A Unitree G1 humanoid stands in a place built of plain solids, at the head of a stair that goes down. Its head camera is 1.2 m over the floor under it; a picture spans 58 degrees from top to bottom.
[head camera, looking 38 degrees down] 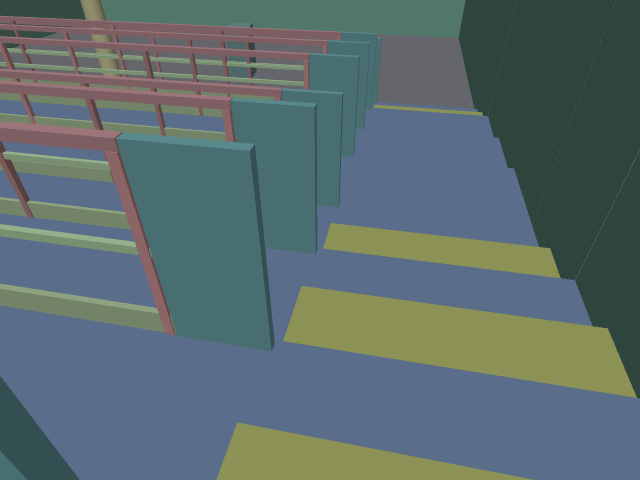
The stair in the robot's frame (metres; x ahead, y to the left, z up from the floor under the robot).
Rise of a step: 0.12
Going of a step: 0.44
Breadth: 1.46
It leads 11 degrees to the right of straight ahead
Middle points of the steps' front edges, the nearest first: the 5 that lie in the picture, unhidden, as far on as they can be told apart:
0.60 -0.45 -0.12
1.03 -0.53 -0.25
1.47 -0.62 -0.35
1.90 -0.70 -0.46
2.34 -0.79 -0.58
